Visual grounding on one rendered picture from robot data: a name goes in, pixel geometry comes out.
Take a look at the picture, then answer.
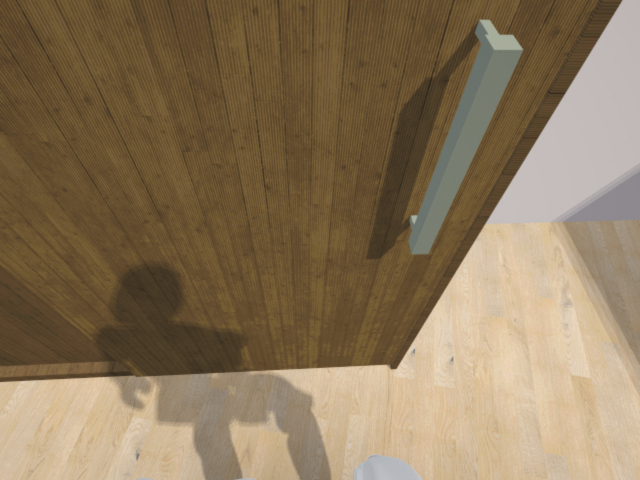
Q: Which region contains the right robot thigh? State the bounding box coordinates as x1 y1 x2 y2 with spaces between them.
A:
353 456 423 480

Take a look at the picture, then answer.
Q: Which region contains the handle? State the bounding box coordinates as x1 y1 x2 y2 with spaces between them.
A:
408 20 523 255

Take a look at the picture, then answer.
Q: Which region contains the wardrobe door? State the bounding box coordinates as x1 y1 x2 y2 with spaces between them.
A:
0 265 116 366
0 0 599 377

